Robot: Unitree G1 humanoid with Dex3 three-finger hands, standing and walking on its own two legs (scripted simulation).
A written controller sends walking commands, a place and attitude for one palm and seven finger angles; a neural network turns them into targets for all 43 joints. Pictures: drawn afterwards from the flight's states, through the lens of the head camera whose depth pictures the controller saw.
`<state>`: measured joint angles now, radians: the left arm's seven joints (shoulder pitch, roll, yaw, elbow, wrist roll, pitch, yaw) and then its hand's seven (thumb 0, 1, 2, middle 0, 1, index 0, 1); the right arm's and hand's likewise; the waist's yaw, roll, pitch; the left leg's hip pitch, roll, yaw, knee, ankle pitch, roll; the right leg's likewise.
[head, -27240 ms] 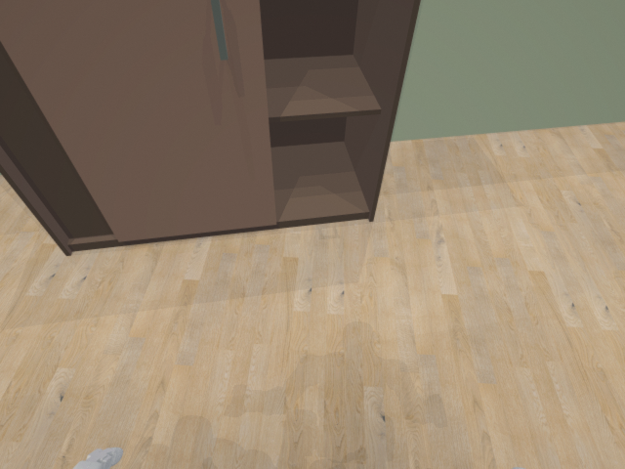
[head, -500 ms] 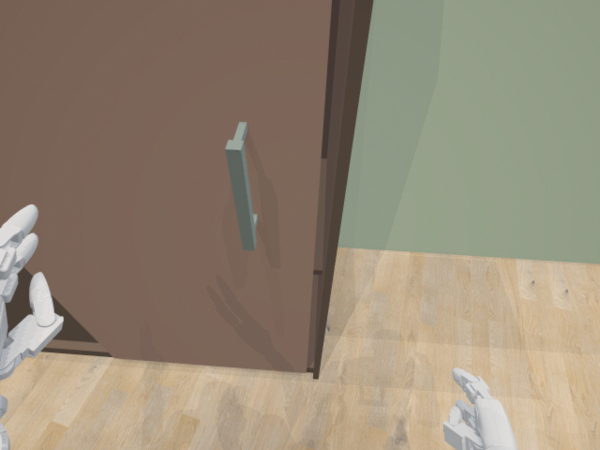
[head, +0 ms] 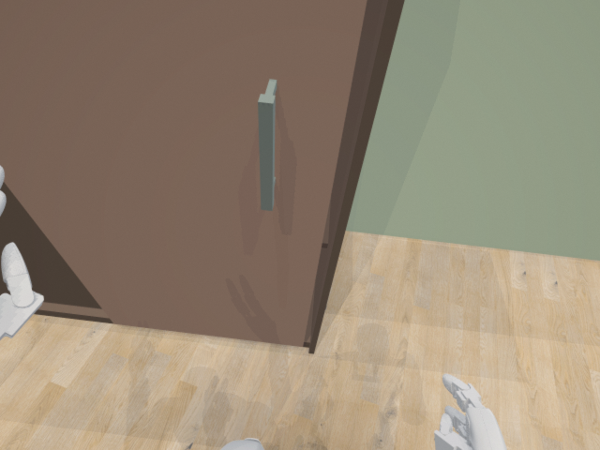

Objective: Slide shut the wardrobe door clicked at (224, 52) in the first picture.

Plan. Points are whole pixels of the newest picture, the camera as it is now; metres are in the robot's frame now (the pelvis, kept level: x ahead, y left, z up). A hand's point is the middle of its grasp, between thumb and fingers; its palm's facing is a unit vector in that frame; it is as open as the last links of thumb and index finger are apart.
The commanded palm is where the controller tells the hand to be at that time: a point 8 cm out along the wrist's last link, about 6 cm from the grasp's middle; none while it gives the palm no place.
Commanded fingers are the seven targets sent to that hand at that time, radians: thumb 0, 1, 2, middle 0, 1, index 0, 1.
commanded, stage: step back with the hand held close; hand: left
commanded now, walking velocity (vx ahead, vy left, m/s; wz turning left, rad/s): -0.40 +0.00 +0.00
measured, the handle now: (269, 150) +0.50 +0.10 +0.12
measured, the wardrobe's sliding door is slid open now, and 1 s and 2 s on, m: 0.02 0.02 0.02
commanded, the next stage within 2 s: stop stepping back and stand still in 0.70 s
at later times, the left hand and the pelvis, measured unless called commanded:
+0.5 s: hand (12, 345) +0.16 +0.26 +0.18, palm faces +0.40 -0.79 -0.46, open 7.4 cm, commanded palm +0.09 +0.30 +0.19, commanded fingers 0.00 0.90 0.90 -0.20 -0.30 -0.20 -0.30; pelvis -0.04 +0.00 +0.00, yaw +1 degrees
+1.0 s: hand out of the picture +0.06 +0.26 +0.17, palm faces +0.38 -0.83 -0.42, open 7.4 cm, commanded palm +0.00 +0.30 +0.19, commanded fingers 0.00 0.90 0.90 -0.20 -0.30 -0.20 -0.30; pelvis -0.15 +0.01 +0.01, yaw -2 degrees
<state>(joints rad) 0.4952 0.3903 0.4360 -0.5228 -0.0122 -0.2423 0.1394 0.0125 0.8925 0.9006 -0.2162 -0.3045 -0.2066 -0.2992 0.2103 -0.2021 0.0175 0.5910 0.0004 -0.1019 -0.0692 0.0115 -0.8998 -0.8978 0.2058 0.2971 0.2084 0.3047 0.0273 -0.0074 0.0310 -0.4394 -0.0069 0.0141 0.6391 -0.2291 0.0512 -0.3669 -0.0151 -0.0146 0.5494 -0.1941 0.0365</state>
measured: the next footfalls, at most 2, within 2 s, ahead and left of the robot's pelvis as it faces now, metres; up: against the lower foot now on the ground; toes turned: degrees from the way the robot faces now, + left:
right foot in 0.80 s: -0.14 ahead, -0.09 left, +0.00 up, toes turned -1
left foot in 0.98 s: -0.13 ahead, +0.12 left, +0.00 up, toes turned +0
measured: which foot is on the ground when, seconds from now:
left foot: down 0.00-0.82, up 0.84-0.96, down 0.98-1.00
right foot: down 0.00-0.48, up 0.50-0.78, down 0.80-1.00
